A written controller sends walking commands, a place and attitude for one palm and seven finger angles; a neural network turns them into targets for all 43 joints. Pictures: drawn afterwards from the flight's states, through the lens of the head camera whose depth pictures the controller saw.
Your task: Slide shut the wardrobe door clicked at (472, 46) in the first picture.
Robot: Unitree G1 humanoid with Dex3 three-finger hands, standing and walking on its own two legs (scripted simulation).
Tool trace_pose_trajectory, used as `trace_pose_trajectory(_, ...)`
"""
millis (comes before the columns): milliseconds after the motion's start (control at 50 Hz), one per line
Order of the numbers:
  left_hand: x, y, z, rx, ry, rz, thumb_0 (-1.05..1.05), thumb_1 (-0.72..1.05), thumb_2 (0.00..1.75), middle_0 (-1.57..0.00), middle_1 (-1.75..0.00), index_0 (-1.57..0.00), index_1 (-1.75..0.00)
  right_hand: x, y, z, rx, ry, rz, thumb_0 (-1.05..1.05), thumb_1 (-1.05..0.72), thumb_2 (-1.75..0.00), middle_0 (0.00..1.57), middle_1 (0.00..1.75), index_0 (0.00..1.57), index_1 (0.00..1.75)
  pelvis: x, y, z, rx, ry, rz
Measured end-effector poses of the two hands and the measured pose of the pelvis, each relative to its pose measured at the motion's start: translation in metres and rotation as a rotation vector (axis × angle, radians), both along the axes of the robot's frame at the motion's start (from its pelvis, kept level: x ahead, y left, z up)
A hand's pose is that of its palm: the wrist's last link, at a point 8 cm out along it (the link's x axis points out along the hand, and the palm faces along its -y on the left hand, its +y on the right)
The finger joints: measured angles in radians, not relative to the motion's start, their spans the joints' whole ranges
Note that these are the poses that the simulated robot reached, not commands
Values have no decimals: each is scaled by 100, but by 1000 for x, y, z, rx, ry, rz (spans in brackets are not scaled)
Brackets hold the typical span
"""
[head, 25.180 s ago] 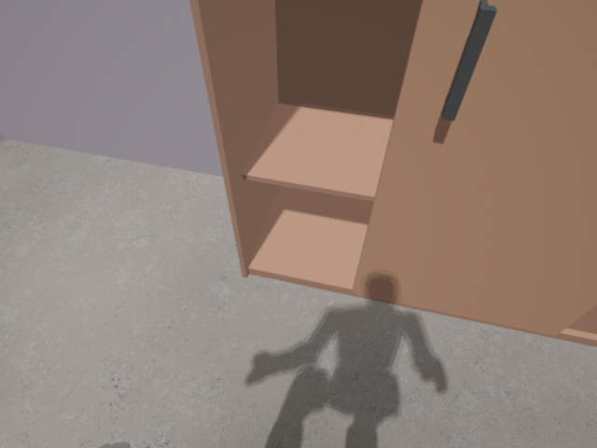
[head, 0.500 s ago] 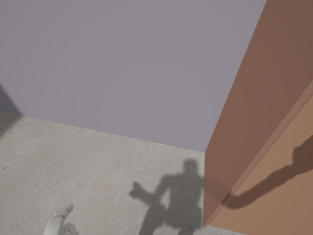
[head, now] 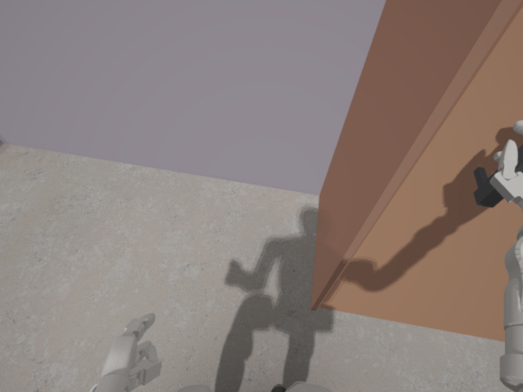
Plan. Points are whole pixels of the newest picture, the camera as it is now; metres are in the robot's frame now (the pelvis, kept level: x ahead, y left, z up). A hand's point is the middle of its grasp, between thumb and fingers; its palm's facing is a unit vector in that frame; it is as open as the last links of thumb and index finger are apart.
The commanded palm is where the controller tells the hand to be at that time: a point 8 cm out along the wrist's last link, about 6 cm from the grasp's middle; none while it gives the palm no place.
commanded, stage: stop walking and hold the door there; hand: right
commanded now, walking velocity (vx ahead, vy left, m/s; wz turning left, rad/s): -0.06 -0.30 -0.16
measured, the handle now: out of the picture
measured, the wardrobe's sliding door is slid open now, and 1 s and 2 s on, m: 0.00 0.00 0.00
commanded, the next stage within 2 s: loosen the grip on the handle in 1.38 s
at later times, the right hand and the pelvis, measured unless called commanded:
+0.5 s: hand (509, 176) +0.36 -0.29 +0.17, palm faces +0.17 +0.98 -0.06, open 5.8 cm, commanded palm +0.33 -0.33 +0.16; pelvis -0.05 -0.13 -0.01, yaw -3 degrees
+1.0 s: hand (512, 177) +0.36 -0.29 +0.17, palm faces +0.13 +0.99 -0.10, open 6.1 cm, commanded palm +0.34 -0.32 +0.16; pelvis -0.04 -0.14 +0.01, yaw -3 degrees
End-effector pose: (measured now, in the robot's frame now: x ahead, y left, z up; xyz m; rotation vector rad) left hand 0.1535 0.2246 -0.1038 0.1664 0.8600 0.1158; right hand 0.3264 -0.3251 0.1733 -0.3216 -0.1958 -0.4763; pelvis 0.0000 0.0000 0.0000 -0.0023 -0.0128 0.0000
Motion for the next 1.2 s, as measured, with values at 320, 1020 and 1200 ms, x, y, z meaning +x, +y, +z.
trace_pose_trajectory(320, -36, -63, 1, 143, 21, 0, 1, 90, 90, -21, -30, -20, -30, 7, -15, -4, 100, -84, 283, -17, -64, -78, 45, 140, 37, 140, -41, -104, -13, -40, -14, -78)
trace_pose_trajectory(1020, -23, -159, 9, -4, -1, -90, 1, 90, 90, -21, -30, -20, -30, 6, -15, 1, 160, -9, 366, -7, -70, -79, 45, 140, 26, 140, -43, -140, 7, 31, -24, -56)
trace_pose_trajectory(1200, -28, -128, 6, 38, 29, -44, 1, 91, 90, -20, -30, -20, -30, 3, -10, 3, 177, 20, 310, -4, -73, -81, 45, 140, 22, 140, -37, -130, 9, 10, -7, -69)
